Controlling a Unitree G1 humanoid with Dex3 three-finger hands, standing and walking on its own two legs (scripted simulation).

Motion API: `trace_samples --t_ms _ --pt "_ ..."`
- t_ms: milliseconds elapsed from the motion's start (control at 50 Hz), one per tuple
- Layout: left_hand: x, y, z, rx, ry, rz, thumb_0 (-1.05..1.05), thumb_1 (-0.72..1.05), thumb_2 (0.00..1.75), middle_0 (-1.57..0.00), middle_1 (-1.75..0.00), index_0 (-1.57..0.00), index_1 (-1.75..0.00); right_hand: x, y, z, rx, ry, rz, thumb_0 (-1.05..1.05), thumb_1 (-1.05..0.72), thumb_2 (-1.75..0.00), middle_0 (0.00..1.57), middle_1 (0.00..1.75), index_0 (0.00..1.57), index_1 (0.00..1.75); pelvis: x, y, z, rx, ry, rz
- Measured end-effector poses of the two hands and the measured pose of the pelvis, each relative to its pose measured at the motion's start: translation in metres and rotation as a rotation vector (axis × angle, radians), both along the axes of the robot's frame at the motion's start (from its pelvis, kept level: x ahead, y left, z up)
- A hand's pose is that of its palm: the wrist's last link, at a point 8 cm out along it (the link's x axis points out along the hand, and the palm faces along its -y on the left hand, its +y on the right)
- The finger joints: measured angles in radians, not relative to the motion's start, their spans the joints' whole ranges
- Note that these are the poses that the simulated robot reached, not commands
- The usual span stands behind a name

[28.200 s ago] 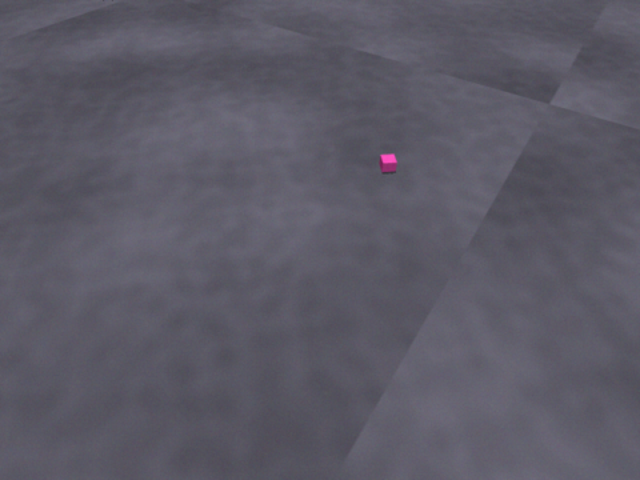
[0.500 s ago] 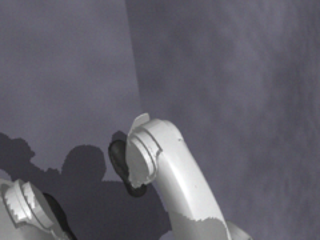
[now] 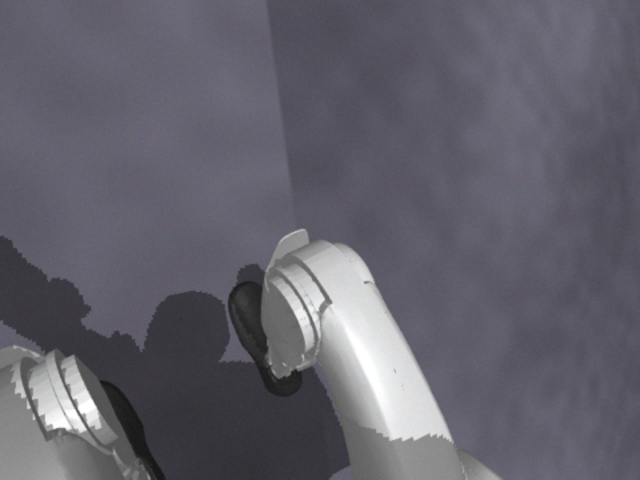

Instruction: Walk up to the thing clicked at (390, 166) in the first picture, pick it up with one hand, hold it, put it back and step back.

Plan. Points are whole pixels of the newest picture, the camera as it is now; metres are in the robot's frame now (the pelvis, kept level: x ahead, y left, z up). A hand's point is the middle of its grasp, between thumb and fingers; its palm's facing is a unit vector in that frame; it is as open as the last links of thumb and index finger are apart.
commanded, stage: withdraw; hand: left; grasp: from above
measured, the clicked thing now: out of the picture +0.50 +0.32 -0.30
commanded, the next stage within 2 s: home in 0.62 s
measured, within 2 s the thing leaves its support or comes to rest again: neither
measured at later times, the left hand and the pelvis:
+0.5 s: hand out of the picture +0.46 +0.32 -0.13, palm faces -0.47 -0.11 -0.87, open 13.9 cm; pelvis -0.02 -0.01 +0.01, yaw +6 degrees
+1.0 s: hand out of the picture +0.47 +0.34 -0.10, palm faces -0.33 -0.27 -0.91, open 12.5 cm; pelvis +0.00 -0.01 +0.03, yaw +8 degrees
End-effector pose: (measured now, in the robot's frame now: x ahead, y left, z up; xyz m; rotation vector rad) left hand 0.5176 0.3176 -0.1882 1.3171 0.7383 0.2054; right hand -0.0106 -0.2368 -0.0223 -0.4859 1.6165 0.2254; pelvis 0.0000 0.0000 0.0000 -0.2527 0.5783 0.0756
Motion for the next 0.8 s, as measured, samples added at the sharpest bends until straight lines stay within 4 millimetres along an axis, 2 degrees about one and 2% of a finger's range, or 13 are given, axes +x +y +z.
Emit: trace_samples --t_ms 60,120,200,280,400,520,620,720,800 --pt "0.007 0.007 0.03 0.019 -0.04 -0.034 0.0 -0.51 0.97 -0.17 -0.98 -0.16 -0.99 0.006 -0.004 -0.005 0.007 -0.017 -0.039 0.0 -0.93 -0.9 0.2 0.3 0.2 0.3 0.005 -0.002 0.002 0.008 0.027 0.0" --pt "0.004 0.017 0.066 0.066 -0.014 -0.088 0.0 -0.53 0.98 -0.16 -0.98 -0.15 -1.0 0.018 -0.01 -0.015 0.015 -0.05 -0.068 0.0 -0.93 -0.9 0.2 0.3 0.2 0.3 0.009 -0.002 0.005 0.016 0.046 0.008" --pt "-0.017 0.028 0.098 0.098 0.119 -0.147 0.0 -0.54 0.99 -0.14 -0.99 -0.13 -1.01 0.041 -0.019 -0.028 0.015 -0.125 -0.072 0.0 -0.93 -0.9 0.21 0.3 0.2 0.3 0.007 0.0 0.01 0.03 0.029 0.028" --pt "-0.038 0.02 0.115 0.021 0.211 -0.239 0.0 -0.54 1.01 -0.12 -1.01 -0.11 -1.03 0.065 -0.025 -0.034 0.003 -0.192 -0.034 0.0 -0.93 -0.9 0.2 0.3 0.2 0.3 -0.004 0.0 0.02 0.053 -0.002 0.051" --pt "-0.056 0.005 0.116 -0.066 0.22 -0.419 0.0 -0.54 1.01 -0.12 -1.02 -0.11 -1.03 0.088 -0.039 -0.028 -0.1 -0.266 0.038 0.0 -0.93 -0.9 0.21 0.3 0.2 0.3 -0.019 -0.004 0.023 0.069 -0.028 0.063" --pt "-0.054 0.007 0.113 -0.018 0.099 -0.501 0.0 -0.52 1.01 -0.13 -1.01 -0.12 -1.03 0.092 -0.047 -0.026 -0.192 -0.272 0.063 0.0 -0.92 -0.9 0.2 0.3 0.2 0.3 -0.02 -0.007 0.011 0.074 -0.03 0.066" --pt "-0.044 0.006 0.098 0.02 0.072 -0.462 0.0 -0.52 1.01 -0.12 -1.01 -0.12 -1.03 0.085 -0.041 -0.033 -0.202 -0.259 0.033 0.0 -0.92 -0.9 0.2 0.3 0.2 0.3 -0.016 -0.005 0.004 0.073 -0.009 0.065" --pt "-0.028 0.001 0.083 0.043 0.075 -0.426 0.0 -0.48 0.98 -0.15 -0.99 -0.15 -1.0 0.067 -0.029 -0.042 -0.177 -0.217 -0.02 0.0 -0.92 -0.9 0.2 0.3 0.2 0.3 -0.011 -0.004 0.0 0.07 0.021 0.059" --pt "-0.02 0.004 0.083 0.063 0.054 -0.378 0.0 -0.44 0.94 -0.18 -0.94 -0.18 -0.94 0.051 -0.02 -0.048 -0.144 -0.17 -0.075 0.0 -0.91 -0.89 0.21 0.3 0.21 0.3 -0.005 -0.003 -0.001 0.074 0.042 0.055"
